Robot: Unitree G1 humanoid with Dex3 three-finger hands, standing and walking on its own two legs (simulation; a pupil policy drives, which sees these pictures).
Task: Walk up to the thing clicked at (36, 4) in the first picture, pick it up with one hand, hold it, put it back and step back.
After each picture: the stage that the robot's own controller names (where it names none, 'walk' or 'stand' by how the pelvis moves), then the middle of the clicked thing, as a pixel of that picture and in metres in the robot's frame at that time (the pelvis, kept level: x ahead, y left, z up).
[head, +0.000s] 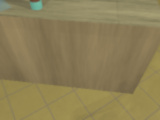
stand; out of the picture +0.96 +0.28 +0.09
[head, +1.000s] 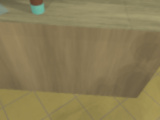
walk; out of the picture +0.85 +0.23 +0.11
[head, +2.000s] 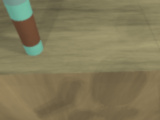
stand; (25, 25) +0.51 +0.20 +0.12
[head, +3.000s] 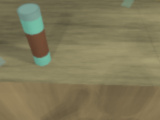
stand; (36, 38) +0.51 +0.20 +0.09
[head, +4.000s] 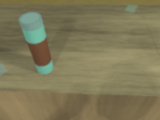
stand; (38, 47) +0.48 +0.18 +0.09
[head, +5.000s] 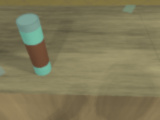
stand; (36, 48) +0.47 +0.19 +0.08
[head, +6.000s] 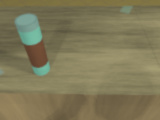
stand; (35, 48) +0.47 +0.19 +0.08
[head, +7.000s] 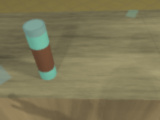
rise first; (42, 53) +0.46 +0.18 +0.09
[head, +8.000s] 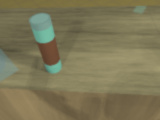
go down; (47, 46) +0.48 +0.18 +0.09
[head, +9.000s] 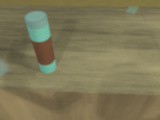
go down; (43, 45) +0.48 +0.17 +0.09
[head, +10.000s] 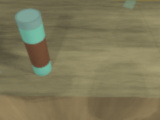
go down; (36, 47) +0.45 +0.16 +0.10
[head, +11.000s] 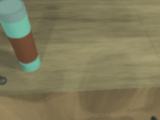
close in; (22, 41) +0.46 +0.18 +0.11
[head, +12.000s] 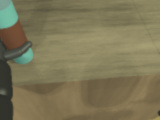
close; (11, 32) +0.48 +0.19 +0.13
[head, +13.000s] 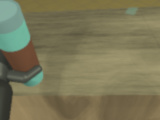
lift; (20, 52) +0.32 +0.17 +0.24
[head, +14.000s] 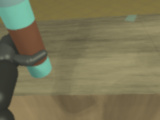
hold; (27, 37) +0.34 +0.16 +0.27
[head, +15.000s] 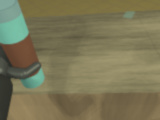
hold; (20, 50) +0.33 +0.18 +0.24
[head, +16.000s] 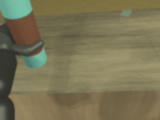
crouch; (23, 28) +0.38 +0.16 +0.27
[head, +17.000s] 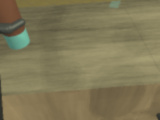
lower; (4, 8) +0.47 +0.20 +0.27
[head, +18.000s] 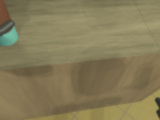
lower; out of the picture +0.53 +0.19 +0.16
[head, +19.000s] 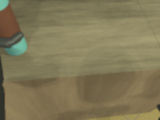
lower; (2, 19) +0.50 +0.19 +0.15
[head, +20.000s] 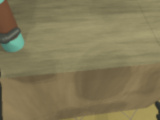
lower; out of the picture +0.51 +0.19 +0.15
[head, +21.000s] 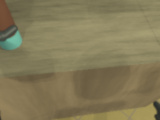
lower; out of the picture +0.51 +0.20 +0.15
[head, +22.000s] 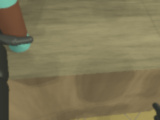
open; (8, 15) +0.50 +0.18 +0.15
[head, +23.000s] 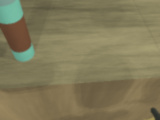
sink last; (14, 28) +0.48 +0.18 +0.13
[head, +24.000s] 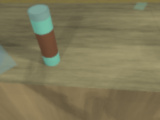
stand; (46, 38) +0.51 +0.19 +0.10
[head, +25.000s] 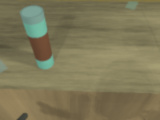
stand; (39, 41) +0.49 +0.18 +0.09
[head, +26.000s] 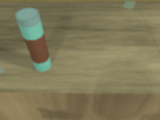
stand; (36, 43) +0.48 +0.19 +0.09
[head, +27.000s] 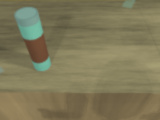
stand; (35, 43) +0.48 +0.19 +0.09
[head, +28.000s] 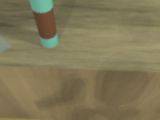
walk; (44, 18) +0.55 +0.14 +0.11
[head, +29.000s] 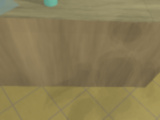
walk; out of the picture +0.82 +0.17 +0.10
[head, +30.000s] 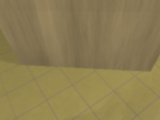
stand; out of the picture +1.16 +0.15 +0.11
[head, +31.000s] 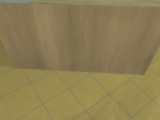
stand; out of the picture +1.16 +0.14 +0.09
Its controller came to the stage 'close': yes
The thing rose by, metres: 0.20
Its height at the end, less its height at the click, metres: +0.00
